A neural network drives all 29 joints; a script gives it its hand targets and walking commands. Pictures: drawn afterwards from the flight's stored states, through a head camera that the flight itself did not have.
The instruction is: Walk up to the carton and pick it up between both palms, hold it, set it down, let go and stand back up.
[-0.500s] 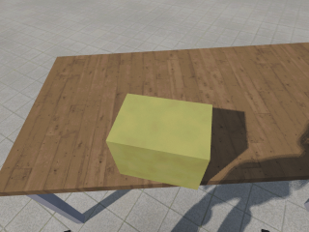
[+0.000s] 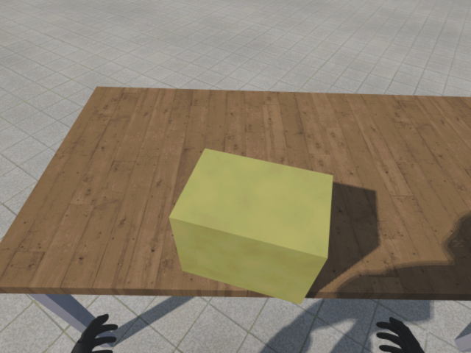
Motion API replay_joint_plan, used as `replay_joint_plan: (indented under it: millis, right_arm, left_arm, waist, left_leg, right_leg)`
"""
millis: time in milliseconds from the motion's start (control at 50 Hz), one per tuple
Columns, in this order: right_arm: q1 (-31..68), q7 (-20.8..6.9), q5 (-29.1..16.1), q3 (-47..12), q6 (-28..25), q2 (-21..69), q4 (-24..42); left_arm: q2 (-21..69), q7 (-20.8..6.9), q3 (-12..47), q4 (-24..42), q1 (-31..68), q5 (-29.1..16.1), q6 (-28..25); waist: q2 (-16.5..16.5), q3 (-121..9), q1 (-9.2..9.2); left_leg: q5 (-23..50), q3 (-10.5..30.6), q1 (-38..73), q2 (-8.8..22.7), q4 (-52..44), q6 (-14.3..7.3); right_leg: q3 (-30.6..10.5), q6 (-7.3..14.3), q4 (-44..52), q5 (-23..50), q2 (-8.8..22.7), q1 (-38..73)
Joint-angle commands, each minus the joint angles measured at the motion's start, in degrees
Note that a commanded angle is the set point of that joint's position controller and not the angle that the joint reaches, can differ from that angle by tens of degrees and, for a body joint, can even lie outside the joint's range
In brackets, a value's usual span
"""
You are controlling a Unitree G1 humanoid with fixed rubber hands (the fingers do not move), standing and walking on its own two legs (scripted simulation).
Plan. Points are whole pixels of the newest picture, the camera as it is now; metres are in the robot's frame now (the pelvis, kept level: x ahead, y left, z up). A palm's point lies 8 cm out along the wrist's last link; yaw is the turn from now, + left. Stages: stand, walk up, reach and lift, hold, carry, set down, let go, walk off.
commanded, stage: reach and lift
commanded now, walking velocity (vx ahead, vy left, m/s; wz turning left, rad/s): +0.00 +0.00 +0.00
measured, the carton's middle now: (252, 226) +0.35 +0.00 +0.00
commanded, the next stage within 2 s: none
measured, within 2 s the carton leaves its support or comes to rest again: neither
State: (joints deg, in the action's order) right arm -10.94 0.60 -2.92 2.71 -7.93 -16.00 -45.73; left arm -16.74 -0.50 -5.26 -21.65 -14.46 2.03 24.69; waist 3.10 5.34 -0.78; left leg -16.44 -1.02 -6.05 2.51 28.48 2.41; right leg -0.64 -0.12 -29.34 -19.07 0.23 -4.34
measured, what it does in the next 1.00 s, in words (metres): shifts its weight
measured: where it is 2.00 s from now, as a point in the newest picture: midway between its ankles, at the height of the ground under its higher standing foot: outside the picture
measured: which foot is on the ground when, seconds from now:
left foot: down 0.00-1.00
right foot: down 0.00-1.00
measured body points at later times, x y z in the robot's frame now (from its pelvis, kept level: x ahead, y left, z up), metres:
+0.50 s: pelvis -0.06 +0.02 +0.01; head -0.06 +0.02 +0.46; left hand +0.14 +0.26 -0.04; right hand +0.09 -0.24 -0.04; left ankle +0.00 +0.14 -0.74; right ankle -0.03 -0.12 -0.74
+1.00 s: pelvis -0.07 +0.02 +0.00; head -0.12 +0.00 +0.45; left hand +0.14 +0.25 +0.00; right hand +0.13 -0.20 +0.00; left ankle -0.01 +0.14 -0.74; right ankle -0.03 -0.12 -0.74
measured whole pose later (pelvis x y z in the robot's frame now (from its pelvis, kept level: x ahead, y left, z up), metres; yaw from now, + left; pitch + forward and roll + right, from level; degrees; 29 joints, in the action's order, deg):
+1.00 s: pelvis -0.07 +0.02 +0.00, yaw -1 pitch -10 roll +1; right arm -18.6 4.6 -6.0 4.9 7.6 -6.7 -5.1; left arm -16.7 -1.5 3.1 -15.1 -12.4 -15.4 6.3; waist -1.1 3.1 -1.9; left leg -9.9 -1.1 -6.1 -0.9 26.0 -0.1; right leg -2.8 -1.6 -30.4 -14.2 2.2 -6.5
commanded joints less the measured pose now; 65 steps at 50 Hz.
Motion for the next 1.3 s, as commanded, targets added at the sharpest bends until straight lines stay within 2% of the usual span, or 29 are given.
replay_joint_plan:
  millis: [0, 40, 80, 120, 160, 260, 280, 300, 380, 480, 540, 600, 660, 680, 700, 740, 760, 800, 840, 880, 900, 960, 980, 1020, 1080, 1160, 1200, 1240, 1280]
  right_arm:
    - [2.89, -0.29, 1.76, 4.71, 0.38, -3.68, 14.78]
    - [1.85, 0.06, 2.50, 5.91, 1.77, -3.02, 19.51]
    - [0.98, 0.04, 2.76, 5.72, 3.30, -2.38, 20.02]
    - [1.67, 0.93, 3.30, 6.40, 4.50, -2.29, 23.08]
    - [0.75, 1.79, 3.74, 7.03, 5.12, -1.78, 27.07]
    - [0.25, 2.27, 3.29, 6.79, 5.72, -0.79, 33.88]
    - [0.01, 2.10, 3.36, 6.57, 6.28, -0.94, 35.12]
    - [0.10, 2.13, 3.39, 7.04, 6.57, -0.92, 36.00]
    - [0.05, 1.56, 2.32, 5.97, 7.97, 0.18, 41.18]
    - [-0.85, -0.43, 0.18, 5.31, 10.45, 0.13, 45.04]
    - [-0.39, -1.47, -0.97, 5.63, 11.66, -1.82, 45.85]
    - [-0.31, -1.96, -1.37, 5.97, 12.52, -2.59, 44.57]
    - [-0.05, -1.58, -2.54, 6.39, 12.36, -1.69, 45.23]
    - [0.28, -1.27, -2.42, 6.75, 12.21, -1.28, 47.10]
    - [0.22, -0.94, -2.13, 7.40, 12.29, -0.98, 46.61]
    - [0.93, 0.06, -1.82, 6.79, 11.71, 1.55, 48.51]
    - [1.24, 0.51, -2.01, 6.67, 11.95, 1.86, 48.68]
    - [2.19, 2.13, -2.48, 5.10, 12.04, 3.97, 51.23]
    - [1.96, 4.13, -2.50, 4.53, 11.72, 4.28, 54.85]
    - [2.36, 4.89, -3.35, 4.02, 11.50, 4.92, 54.65]
    - [3.47, 4.99, -2.98, 4.52, 11.68, 4.78, 54.45]
    - [4.63, 4.40, -4.14, 5.90, 12.32, 4.37, 55.16]
    - [5.52, 4.02, -4.56, 6.19, 12.64, 3.05, 55.96]
    - [5.19, 3.38, -5.34, 5.09, 12.80, 3.01, 56.12]
    - [6.53, 2.46, -6.96, 4.80, 12.75, 1.89, 57.29]
    - [3.75, 2.74, -8.01, 2.77, 12.16, 3.47, 59.17]
    - [2.58, 3.32, -7.98, 2.33, 11.43, 4.48, 60.47]
    - [2.37, 3.99, -7.51, 3.54, 11.50, 3.24, 60.27]
    - [2.67, 4.28, -8.22, 3.04, 11.32, 3.94, 61.09]
  left_arm:
    - [-8.17, 0.51, 1.72, 13.06, 10.23, -4.41, -4.81]
    - [-9.32, 0.29, 1.73, 13.94, 10.34, -4.96, -5.03]
    - [-9.66, 0.29, 0.81, 12.77, 9.59, -5.27, -5.25]
    - [-10.65, 0.21, 0.53, 13.50, 10.28, -6.24, -5.69]
    - [-11.65, 0.18, -1.08, 13.76, 8.77, -6.89, -6.62]
    - [-10.21, 1.33, -1.63, 14.49, 6.61, -8.11, -8.08]
    - [-10.25, 1.40, -2.15, 14.33, 6.30, -7.75, -8.53]
    - [-10.81, 1.70, -2.30, 14.79, 6.78, -8.38, -8.91]
    - [-9.38, 2.10, -0.89, 16.01, 6.25, -9.34, -9.95]
    - [-8.01, 2.95, -0.30, 18.49, 7.47, -9.25, -11.58]
    - [-7.79, 3.32, 0.28, 19.89, 9.58, -8.10, -12.92]
    - [-6.79, 3.18, 0.37, 19.65, 10.27, -7.13, -14.34]
    - [-5.76, 2.70, 2.58, 22.25, 11.63, -8.65, -16.76]
    - [-6.67, 2.43, 2.37, 22.84, 11.76, -9.87, -17.83]
    - [-6.14, 2.23, 3.74, 22.04, 11.90, -10.88, -17.96]
    - [-7.19, 1.47, 3.62, 20.57, 12.27, -13.27, -19.44]
    - [-7.87, 1.18, 4.04, 21.18, 12.78, -14.07, -20.03]
    - [-9.64, -0.49, 3.19, 19.26, 13.55, -17.10, -20.54]
    - [-11.95, -1.25, 2.13, 19.29, 15.47, -18.33, -21.12]
    - [-12.07, -0.94, 1.72, 18.80, 15.61, -17.66, -21.95]
    - [-11.88, -0.69, 1.42, 17.72, 15.80, -17.61, -22.08]
    - [-9.78, 0.28, 4.60, 22.68, 14.71, -18.74, -23.90]
    - [-9.01, 0.58, 5.63, 23.45, 14.30, -18.92, -23.94]
    - [-8.10, 0.68, 5.40, 21.64, 13.09, -18.71, -24.70]
    - [-7.46, 1.80, 6.28, 24.84, 13.90, -17.74, -25.93]
    - [-8.71, 1.66, 4.34, 23.71, 11.36, -18.87, -25.71]
    - [-9.99, 1.39, 4.05, 24.22, 12.17, -19.67, -26.72]
    - [-11.01, 1.67, 3.78, 25.57, 13.52, -19.79, -26.22]
    - [-11.70, 1.65, 3.43, 26.53, 13.50, -19.85, -26.18]
  waist:
    - [-2.89, 0.38, 2.11]
    - [-1.82, 1.71, 1.71]
    - [-1.91, 1.90, 1.30]
    - [-0.92, 0.70, 1.63]
    - [-0.07, -2.24, 0.82]
    - [-1.03, -6.14, -1.19]
    - [-0.63, -5.35, -1.82]
    - [-1.24, -6.59, -1.14]
    - [-1.19, -5.92, -1.76]
    - [-5.49, -4.91, -2.18]
    - [-10.76, -3.52, -1.37]
    - [-13.03, -2.49, -1.34]
    - [-13.60, -4.01, 0.03]
    - [-12.11, -3.70, -0.23]
    - [-10.90, -2.05, 1.23]
    - [-6.87, -2.90, 0.59]
    - [-6.42, -2.96, 0.91]
    - [3.85, -1.96, 0.52]
    - [8.44, -3.11, 0.14]
    - [6.45, -2.51, -0.96]
    - [4.72, -1.53, -1.21]
    - [-2.75, -1.68, -0.83]
    - [-4.76, -1.89, -0.85]
    - [-4.73, -2.10, -1.51]
    - [-9.36, -1.62, -2.09]
    - [-4.94, -0.24, -3.29]
    - [-2.50, -2.28, -3.05]
    - [-3.60, -4.20, -2.22]
    - [-4.20, -4.72, -2.62]
  left_leg:
    - [13.32, -4.93, 10.70, -4.00, -6.56, -0.29]
    - [9.80, -5.75, 10.53, -3.90, -7.73, -0.85]
    - [8.97, -5.94, 10.17, -3.84, -8.30, -1.16]
    - [9.06, -6.10, 9.95, -3.81, -8.62, -1.59]
    - [9.52, -6.46, 10.28, -3.83, -8.99, -1.97]
    - [9.68, -5.81, 8.72, -3.76, -10.28, -2.04]
    - [7.12, -5.95, 7.20, -3.37, -10.81, -2.44]
    - [7.45, -6.23, 6.90, -3.34, -10.73, -2.32]
    - [4.30, -6.27, 4.80, -3.10, -11.66, -2.54]
    - [-4.34, -4.96, -2.92, -1.15, -14.74, -3.17]
    - [-12.30, -3.36, -10.53, 1.39, -18.89, -4.23]
    - [-16.53, -3.18, -16.33, 2.46, -20.60, -5.05]
    - [-16.91, -2.31, -17.45, 2.74, -21.00, -5.23]
    - [-16.72, -2.41, -16.36, 1.93, -20.01, -5.25]
    - [-16.80, -2.35, -15.40, 1.44, -19.30, -5.09]
    - [-12.72, -4.41, -12.29, -0.26, -16.77, -4.93]
    - [-12.35, -3.82, -9.39, -0.94, -15.19, -4.72]
    - [-4.37, -4.39, 6.85, -5.96, -6.57, -3.15]
    - [0.00, -2.98, 18.47, -8.47, -1.27, -3.30]
    - [-0.43, -2.28, 18.71, -7.64, -1.63, -3.21]
    - [-2.59, -2.40, 13.94, -6.55, -4.11, -3.67]
    - [-10.75, 0.21, -2.03, -0.53, -13.14, -4.22]
    - [-15.20, 2.03, -6.07, 0.76, -15.23, -4.50]
    - [-15.87, 2.15, -10.56, 1.31, -16.36, -4.91]
    - [-18.29, 3.73, -13.27, 2.48, -18.52, -4.24]
    - [-8.82, 0.60, -7.77, -1.00, -14.97, -3.29]
    - [-4.24, -1.60, -3.26, -2.62, -12.79, -3.33]
    - [-1.67, -1.76, -1.23, -2.89, -12.26, -2.75]
    - [0.82, -1.64, -1.22, -3.06, -12.02, -2.77]
  right_leg:
    - [2.82, -1.88, 10.57, 19.62, -1.67, -11.63]
    - [3.09, -1.87, 11.32, 16.05, -1.83, -11.84]
    - [2.74, -1.49, 11.85, 13.82, -1.59, -11.56]
    - [2.25, -1.73, 11.96, 14.23, -1.67, -10.53]
    - [2.20, -2.10, 12.09, 14.13, -1.38, -8.50]
    - [1.43, -1.34, 12.43, 11.94, -1.43, -7.26]
    - [1.27, -1.19, 12.59, 8.83, -1.05, -7.45]
    - [1.17, -1.18, 12.64, 9.25, -0.81, -7.28]
    - [0.74, -0.49, 13.38, 4.71, -0.94, -6.62]
    - [0.87, 0.90, 11.54, 0.25, -1.93, -3.88]
    - [1.84, 0.31, 7.89, 1.88, -4.05, 1.65]
    - [1.94, 0.00, 5.87, 3.69, -5.27, 7.51]
    - [1.82, -0.49, 5.09, 5.39, -5.35, 10.66]
    - [1.13, -0.42, 5.94, 3.95, -4.52, 9.40]
    - [1.21, -0.03, 6.49, 3.21, -4.41, 7.29]
    - [0.54, -0.04, 8.52, 0.47, -3.05, 4.54]
    - [0.14, 0.55, 9.20, -1.15, -2.20, 1.61]
    - [-2.75, 3.60, 16.41, -10.81, 3.99, -17.87]
    - [-4.66, 4.53, 20.00, -16.21, 7.28, -31.22]
    - [-3.94, 4.52, 19.25, -14.85, 6.54, -32.13]
    - [-2.88, 3.54, 17.36, -13.20, 4.92, -27.86]
    - [0.27, 0.47, 10.39, -4.80, -0.87, -9.40]
    - [0.40, 0.26, 8.09, -1.99, -2.13, -4.88]
    - [0.34, 0.32, 6.63, 0.38, -2.98, 0.43]
    - [0.53, 0.41, 5.30, 2.72, -3.88, 3.15]
    - [-1.67, 1.29, 10.23, -0.62, -1.47, -1.97]
    - [-2.29, 1.39, 12.49, -2.35, -0.34, -4.63]
    - [-2.40, 1.33, 13.00, -1.20, -0.27, -5.23]
    - [-2.90, 0.78, 12.81, 0.32, 0.00, -4.92]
